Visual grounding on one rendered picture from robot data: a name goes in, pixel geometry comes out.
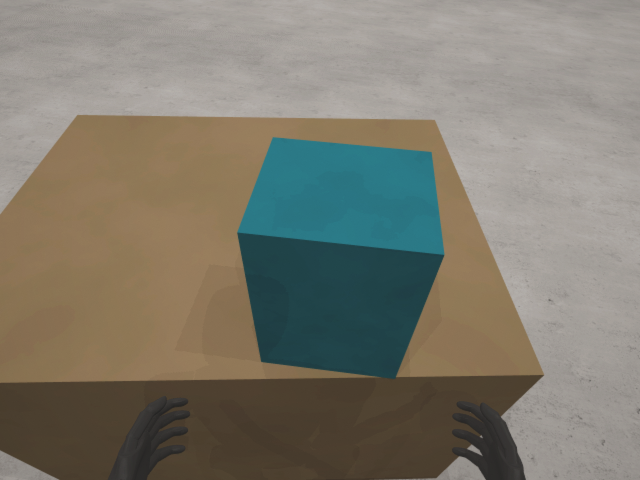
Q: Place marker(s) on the robot left hand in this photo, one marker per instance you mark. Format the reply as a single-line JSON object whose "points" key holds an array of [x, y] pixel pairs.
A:
{"points": [[138, 455]]}

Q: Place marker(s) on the pedestal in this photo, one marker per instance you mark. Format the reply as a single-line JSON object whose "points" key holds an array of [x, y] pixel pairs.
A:
{"points": [[122, 281]]}

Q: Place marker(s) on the carton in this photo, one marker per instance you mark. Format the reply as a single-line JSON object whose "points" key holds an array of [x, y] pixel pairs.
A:
{"points": [[340, 245]]}

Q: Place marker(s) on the robot right hand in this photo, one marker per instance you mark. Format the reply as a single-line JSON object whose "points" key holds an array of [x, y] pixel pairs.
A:
{"points": [[500, 460]]}

